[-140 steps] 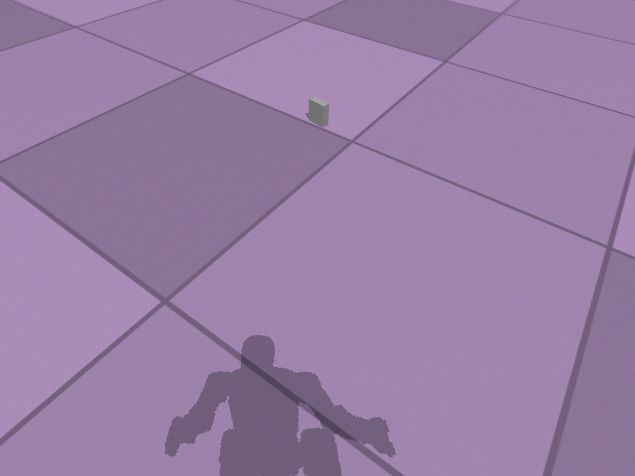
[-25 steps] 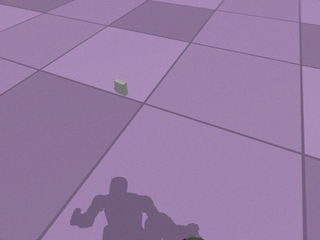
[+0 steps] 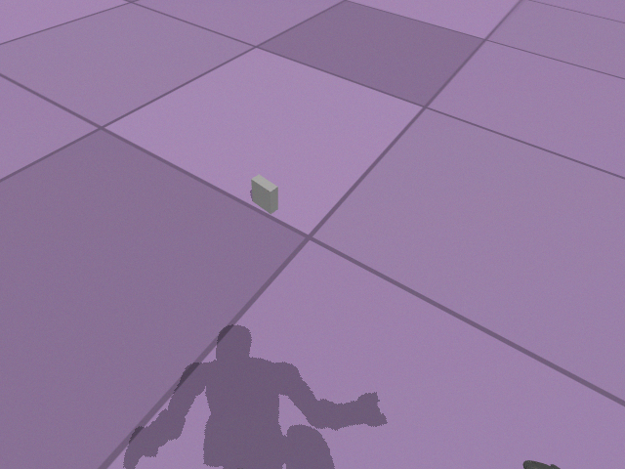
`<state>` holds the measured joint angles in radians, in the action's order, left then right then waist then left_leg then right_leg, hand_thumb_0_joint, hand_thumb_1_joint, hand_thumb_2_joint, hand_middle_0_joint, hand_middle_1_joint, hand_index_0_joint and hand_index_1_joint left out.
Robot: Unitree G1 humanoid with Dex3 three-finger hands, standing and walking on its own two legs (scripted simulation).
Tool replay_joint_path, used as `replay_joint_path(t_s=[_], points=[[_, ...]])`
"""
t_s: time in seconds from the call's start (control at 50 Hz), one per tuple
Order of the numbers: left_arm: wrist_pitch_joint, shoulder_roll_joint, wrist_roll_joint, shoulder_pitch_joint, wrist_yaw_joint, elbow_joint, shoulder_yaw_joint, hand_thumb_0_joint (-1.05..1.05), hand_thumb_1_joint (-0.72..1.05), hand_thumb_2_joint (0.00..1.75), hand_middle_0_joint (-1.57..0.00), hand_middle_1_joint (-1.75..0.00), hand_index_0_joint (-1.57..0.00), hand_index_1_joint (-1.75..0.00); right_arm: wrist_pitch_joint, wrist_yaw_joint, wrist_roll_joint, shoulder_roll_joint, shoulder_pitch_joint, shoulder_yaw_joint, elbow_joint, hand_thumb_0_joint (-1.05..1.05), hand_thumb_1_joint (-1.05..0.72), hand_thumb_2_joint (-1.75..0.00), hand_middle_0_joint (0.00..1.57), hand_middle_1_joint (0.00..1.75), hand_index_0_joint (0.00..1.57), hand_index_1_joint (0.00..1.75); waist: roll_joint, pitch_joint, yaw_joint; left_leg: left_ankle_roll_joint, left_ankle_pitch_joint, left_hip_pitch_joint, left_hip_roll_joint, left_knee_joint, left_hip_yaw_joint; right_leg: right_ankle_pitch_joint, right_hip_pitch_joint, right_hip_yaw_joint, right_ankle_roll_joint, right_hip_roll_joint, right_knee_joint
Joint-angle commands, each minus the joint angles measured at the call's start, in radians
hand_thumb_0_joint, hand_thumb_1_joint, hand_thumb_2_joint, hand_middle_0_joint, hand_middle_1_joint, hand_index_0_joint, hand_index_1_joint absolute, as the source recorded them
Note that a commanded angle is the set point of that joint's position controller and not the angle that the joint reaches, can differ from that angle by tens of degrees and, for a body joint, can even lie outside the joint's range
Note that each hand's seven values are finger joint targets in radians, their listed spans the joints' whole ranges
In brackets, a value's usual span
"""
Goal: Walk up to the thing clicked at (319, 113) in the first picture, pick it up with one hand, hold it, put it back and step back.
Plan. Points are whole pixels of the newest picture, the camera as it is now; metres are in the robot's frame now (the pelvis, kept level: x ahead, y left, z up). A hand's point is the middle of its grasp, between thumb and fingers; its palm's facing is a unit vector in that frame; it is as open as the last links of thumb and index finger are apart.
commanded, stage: walk up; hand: left
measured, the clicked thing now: (264, 194) +1.32 +0.22 -0.69
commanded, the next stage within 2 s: none
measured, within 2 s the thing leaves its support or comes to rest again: neither
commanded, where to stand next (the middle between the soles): +0.93 +0.01 m, yaw -2 degrees
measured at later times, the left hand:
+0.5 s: hand (173, 321) +0.37 +0.24 -0.11, palm faces -0.07 -0.91 -0.41, open 7.4 cm
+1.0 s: hand (160, 283) +0.47 +0.30 -0.15, palm faces -0.03 -0.93 -0.36, open 7.4 cm
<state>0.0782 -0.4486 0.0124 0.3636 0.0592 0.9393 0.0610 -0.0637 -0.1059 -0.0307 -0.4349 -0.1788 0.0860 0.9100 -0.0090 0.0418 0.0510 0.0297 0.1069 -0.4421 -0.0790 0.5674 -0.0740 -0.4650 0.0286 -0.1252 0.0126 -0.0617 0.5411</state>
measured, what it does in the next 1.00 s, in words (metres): walks ahead: right foot, then left foot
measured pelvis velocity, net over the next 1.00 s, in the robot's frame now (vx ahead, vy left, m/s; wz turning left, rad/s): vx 0.45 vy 0.01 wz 0.00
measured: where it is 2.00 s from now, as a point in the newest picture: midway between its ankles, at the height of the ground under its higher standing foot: (304, 302)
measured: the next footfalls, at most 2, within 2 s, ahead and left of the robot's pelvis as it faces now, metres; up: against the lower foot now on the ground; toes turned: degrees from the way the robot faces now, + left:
right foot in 0.44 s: +0.37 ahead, -0.15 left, +0.00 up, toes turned -8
left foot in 0.90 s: +0.55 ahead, +0.13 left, +0.00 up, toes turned +6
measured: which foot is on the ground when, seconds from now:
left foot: down 0.00-0.46, up 0.48-0.88, down 0.90-1.00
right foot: down 0.00-0.00, up 0.02-0.42, down 0.44-0.92, up 0.94-1.00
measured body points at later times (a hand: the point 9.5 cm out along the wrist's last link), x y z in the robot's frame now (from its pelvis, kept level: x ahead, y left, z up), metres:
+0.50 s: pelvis +0.24 -0.03 +0.00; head +0.25 -0.06 +0.45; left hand +0.37 +0.29 -0.08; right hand +0.24 -0.36 -0.14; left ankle +0.14 +0.11 -0.68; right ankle +0.33 -0.14 -0.72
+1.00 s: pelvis +0.45 +0.01 +0.00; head +0.47 +0.03 +0.45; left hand +0.47 +0.35 -0.12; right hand +0.55 -0.31 -0.08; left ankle +0.51 +0.12 -0.72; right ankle +0.36 -0.13 -0.66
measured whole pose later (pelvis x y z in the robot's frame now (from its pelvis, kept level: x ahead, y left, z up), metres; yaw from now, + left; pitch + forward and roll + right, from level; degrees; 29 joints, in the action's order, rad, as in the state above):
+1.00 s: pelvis +0.45 +0.01 +0.00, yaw +0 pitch -2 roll -1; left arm 0.04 -0.45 0.00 0.34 0.04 0.94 0.04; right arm -0.08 -0.07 -0.02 -0.41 -0.22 0.07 0.87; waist 0.03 0.07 0.01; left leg 0.03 0.23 -0.37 -0.05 0.63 -0.09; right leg -0.45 0.29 -0.01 -0.03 -0.04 1.03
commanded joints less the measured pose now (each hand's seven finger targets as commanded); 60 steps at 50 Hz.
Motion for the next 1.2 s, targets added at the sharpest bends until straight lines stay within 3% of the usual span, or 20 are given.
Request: replay_joint_path(t_s=[0.0, 0.04, 0.1, 0.2, 0.34, 0.4, 0.42, 0.44, 0.46, 0.48, 0.56, 0.66, 0.78, 0.86, 0.88, 0.9, 0.92, 0.98, 1.02, 1.18], points=[[0.022, -0.186, -0.022, -0.005, -0.039, -0.115, 0.026, 0.00, 0.90, 0.90, -0.20, -0.30, -0.20, -0.30, -0.035, 0.052, 0.028, -0.386, -0.251, 0.112, -0.046, 0.00, -0.90, -0.90, 0.20, 0.30, 0.20, 0.30, -0.244, -0.210, -0.160, 0.238, 0.401, 0.640, -0.379, -0.324, 0.781, -0.073, 0.651, 0.146, -0.075, 0.078, 0.672], [0.026, -0.228, -0.021, -0.050, -0.039, -0.089, 0.021, 0.00, 0.90, 0.90, -0.20, -0.30, -0.20, -0.30, -0.033, 0.061, 0.046, -0.305, -0.144, 0.084, -0.072, 0.00, -0.90, -0.90, 0.20, 0.30, 0.20, 0.30, -0.067, -0.090, -0.119, 0.210, 0.214, 0.493, -0.309, -0.291, 0.514, 0.079, 0.651, 0.238, -0.072, -0.005, 0.693], [0.014, -0.194, -0.027, 0.002, -0.025, -0.045, 0.027, 0.00, 0.90, 0.90, -0.20, -0.30, -0.20, -0.30, -0.046, 0.068, 0.043, -0.222, -0.102, 0.042, -0.080, 0.00, -0.90, -0.90, 0.20, 0.30, 0.20, 0.30, -0.106, -0.040, -0.062, 0.168, -0.101, 0.328, -0.222, -0.286, 0.231, 0.144, 0.529, 0.208, -0.042, -0.054, 0.561], [-0.001, -0.168, -0.007, -0.118, 0.011, -0.093, 0.028, 0.00, 0.90, 0.90, -0.20, -0.30, -0.20, -0.30, -0.057, 0.065, 0.028, -0.250, -0.087, 0.049, -0.106, 0.00, -0.90, -0.90, 0.20, 0.30, 0.20, 0.30, -0.119, 0.030, -0.071, 0.218, 0.016, 0.293, -0.225, -0.355, 0.156, 0.202, 0.549, 0.130, -0.009, -0.089, 0.307], [0.003, -0.152, -0.004, -0.190, 0.021, -0.092, 0.049, 0.00, 0.90, 0.90, -0.20, -0.30, -0.20, -0.30, -0.043, 0.060, 0.030, -0.246, -0.093, 0.047, -0.111, 0.00, -0.90, -0.90, 0.20, 0.30, 0.20, 0.30, -0.094, -0.004, -0.061, 0.149, 0.043, 0.248, -0.162, -0.253, 0.069, 0.343, 0.319, 0.044, -0.041, -0.016, 0.075], [0.022, -0.203, 0.000, -0.009, -0.001, -0.043, 0.077, 0.00, 0.90, 0.90, -0.20, -0.30, -0.20, -0.30, -0.036, 0.065, 0.027, -0.191, -0.108, 0.023, -0.122, 0.00, -0.90, -0.90, 0.20, 0.30, 0.20, 0.30, 0.071, -0.105, 0.044, 0.088, -0.091, 0.148, -0.076, 0.143, -0.018, 0.250, -0.024, 0.054, -0.082, 0.018, -0.030], [0.029, -0.288, 0.009, 0.092, -0.017, -0.035, 0.106, 0.00, 0.90, 0.90, -0.20, -0.30, -0.20, -0.30, -0.039, 0.064, 0.029, -0.119, -0.158, -0.001, -0.139, 0.00, -0.90, -0.90, 0.20, 0.30, 0.20, 0.30, 0.303, -0.177, 0.077, 0.045, 0.136, -0.033, 0.022, 0.445, -0.058, 0.084, -0.180, 0.366, -0.129, -0.197, -0.130], [0.030, -0.360, -0.006, 0.096, -0.024, -0.050, 0.111, 0.00, 0.90, 0.90, -0.20, -0.30, -0.20, -0.30, -0.031, 0.069, 0.038, -0.161, -0.158, 0.004, -0.136, 0.00, -0.90, -0.90, 0.20, 0.30, 0.20, 0.30, 0.305, -0.155, 0.077, 0.020, 0.417, -0.228, 0.110, 0.575, 0.005, -0.035, -0.219, 0.769, -0.235, -0.394, -0.306], [0.026, -0.334, -0.020, 0.038, -0.027, -0.068, 0.099, 0.00, 0.90, 0.90, -0.20, -0.30, -0.20, -0.30, -0.018, 0.078, 0.028, -0.224, -0.112, 0.022, -0.108, 0.00, -0.90, -0.90, 0.20, 0.30, 0.20, 0.30, 0.155, -0.100, 0.060, 0.017, 0.395, -0.219, 0.034, 0.657, 0.115, -0.083, -0.093, 0.757, -0.272, -0.403, -0.308], [0.027, -0.301, -0.027, -0.027, -0.029, -0.085, 0.089, 0.00, 0.90, 0.90, -0.20, -0.30, -0.20, -0.30, -0.013, 0.077, 0.039, -0.221, -0.127, 0.021, -0.084, 0.00, -0.90, -0.90, 0.20, 0.30, 0.20, 0.30, 0.108, -0.053, 0.029, 0.017, 0.308, -0.200, 0.011, 0.651, 0.165, -0.040, -0.025, 0.613, -0.248, -0.346, -0.306], [0.035, -0.222, -0.017, -0.115, -0.030, -0.112, 0.063, 0.00, 0.90, 0.90, -0.20, -0.30, -0.20, -0.30, 0.002, 0.053, 0.026, -0.194, -0.196, 0.021, -0.028, 0.00, -0.90, -0.90, 0.20, 0.30, 0.20, 0.30, 0.166, 0.000, -0.046, -0.009, 0.174, -0.102, -0.026, 0.483, 0.125, 0.136, 0.161, 0.286, -0.199, -0.201, -0.331], [0.044, -0.240, -0.005, -0.093, -0.026, -0.129, 0.076, 0.00, 0.90, 0.90, -0.20, -0.30, -0.20, -0.30, 0.009, 0.027, 0.007, -0.171, -0.082, 0.027, -0.057, 0.00, -0.90, -0.90, 0.20, 0.30, 0.20, 0.30, 0.148, 0.031, -0.019, -0.044, 0.109, -0.124, -0.046, 0.234, 0.082, 0.037, 0.180, 0.217, -0.231, -0.216, -0.369], [0.038, -0.258, -0.004, -0.075, -0.020, -0.125, 0.075, 0.00, 0.90, 0.90, -0.20, -0.30, -0.20, -0.30, -0.005, 0.010, 0.010, -0.159, 0.010, 0.036, -0.081, 0.00, -0.90, -0.90, 0.20, 0.30, 0.20, 0.30, 0.120, 0.040, -0.007, -0.022, 0.015, 0.028, -0.028, 0.046, 0.025, 0.026, 0.211, 0.162, -0.203, -0.206, -0.320], [0.024, -0.229, -0.001, -0.073, -0.025, -0.123, 0.050, 0.00, 0.90, 0.90, -0.20, -0.30, -0.20, -0.30, -0.019, 0.028, 0.007, -0.191, -0.113, 0.051, -0.046, 0.00, -0.90, -0.90, 0.20, 0.30, 0.20, 0.30, 0.034, -0.014, -0.095, 0.010, 0.130, 0.299, 0.039, -0.033, -0.019, 0.293, 0.281, 0.090, -0.164, -0.160, -0.036], [0.022, -0.172, 0.001, -0.042, -0.027, -0.128, 0.030, 0.00, 0.90, 0.90, -0.20, -0.30, -0.20, -0.30, -0.028, 0.044, 0.002, -0.249, -0.251, 0.070, -0.011, 0.00, -0.90, -0.90, 0.20, 0.30, 0.20, 0.30, -0.142, -0.104, -0.154, 0.055, 0.267, 0.478, -0.021, -0.109, 0.112, 0.385, 0.357, 0.029, -0.123, -0.091, 0.282], [0.018, -0.088, -0.015, -0.010, -0.023, -0.146, 0.009, 0.00, 0.90, 0.90, -0.20, -0.30, -0.20, -0.30, -0.035, 0.058, -0.004, -0.347, -0.292, 0.093, -0.036, 0.00, -0.90, -0.90, 0.20, 0.30, 0.20, 0.30, -0.372, -0.124, -0.153, 0.145, 0.380, 0.628, -0.281, -0.256, 0.600, -0.005, 0.644, 0.022, -0.050, 0.073, 0.560], [0.010, -0.193, -0.013, -0.018, -0.044, -0.122, 0.028, 0.00, 0.90, 0.90, -0.20, -0.30, -0.20, -0.30, -0.034, 0.061, 0.032, -0.377, -0.268, 0.101, -0.057, 0.00, -0.90, -0.90, 0.20, 0.30, 0.20, 0.30, -0.223, -0.145, -0.153, 0.241, 0.345, 0.580, -0.377, -0.311, 0.741, -0.074, 0.668, 0.135, -0.066, 0.046, 0.639], [0.011, -0.199, -0.029, -0.019, -0.041, -0.083, 0.025, 0.00, 0.90, 0.90, -0.20, -0.30, -0.20, -0.30, -0.034, 0.076, 0.034, -0.252, -0.168, 0.054, -0.083, 0.00, -0.90, -0.90, 0.20, 0.30, 0.20, 0.30, -0.082, -0.038, -0.091, 0.181, -0.045, 0.441, -0.242, -0.245, 0.351, 0.092, 0.619, 0.224, -0.065, -0.028, 0.606], [-0.001, -0.183, -0.025, 0.015, -0.032, -0.059, 0.026, 0.00, 0.90, 0.90, -0.20, -0.30, -0.20, -0.30, -0.041, 0.078, 0.037, -0.223, -0.140, 0.039, -0.088, 0.00, -0.90, -0.90, 0.20, 0.30, 0.20, 0.30, -0.116, -0.023, -0.063, 0.167, -0.161, 0.329, -0.207, -0.253, 0.218, 0.136, 0.528, 0.203, -0.043, -0.044, 0.535], [-0.010, -0.140, -0.003, -0.118, 0.005, -0.108, 0.035, 0.00, 0.90, 0.90, -0.20, -0.30, -0.20, -0.30, -0.041, 0.070, 0.026, -0.246, -0.117, 0.047, -0.130, 0.00, -0.90, -0.90, 0.20, 0.30, 0.20, 0.30, -0.132, 0.041, -0.076, 0.186, 0.001, 0.244, -0.176, -0.303, 0.107, 0.304, 0.439, 0.078, -0.022, -0.057, 0.172]])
